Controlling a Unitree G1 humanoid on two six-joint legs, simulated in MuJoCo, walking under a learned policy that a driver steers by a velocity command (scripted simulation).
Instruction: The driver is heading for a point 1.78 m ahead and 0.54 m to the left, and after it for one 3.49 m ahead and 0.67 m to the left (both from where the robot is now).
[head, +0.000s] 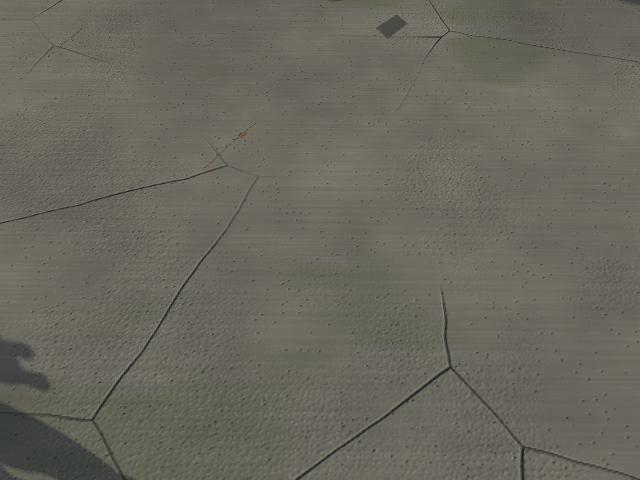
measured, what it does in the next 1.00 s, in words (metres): steps on the spot, turning left: left foot, then right foot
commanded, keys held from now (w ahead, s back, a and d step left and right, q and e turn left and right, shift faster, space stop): q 0.78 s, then no key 0.22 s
